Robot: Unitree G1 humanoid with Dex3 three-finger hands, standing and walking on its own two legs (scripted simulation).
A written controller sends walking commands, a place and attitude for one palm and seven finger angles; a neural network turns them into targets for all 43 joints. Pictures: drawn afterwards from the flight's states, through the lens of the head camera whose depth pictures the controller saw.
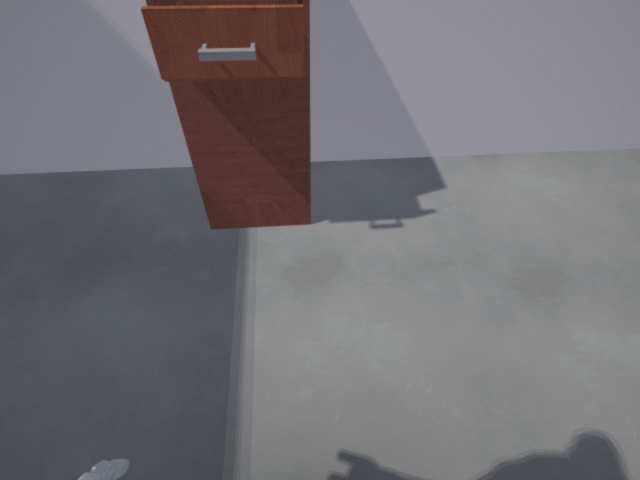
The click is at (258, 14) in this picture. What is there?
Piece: drawer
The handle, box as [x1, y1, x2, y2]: [198, 43, 255, 60]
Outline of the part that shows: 254,43 251,43 250,48 207,48 206,44 202,44 202,47 198,50 199,59 255,59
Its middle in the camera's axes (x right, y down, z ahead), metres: -0.24 -0.48 +0.98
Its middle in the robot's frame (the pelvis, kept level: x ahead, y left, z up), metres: +1.05 +0.29 +0.06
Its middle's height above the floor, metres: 0.83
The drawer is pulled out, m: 0.14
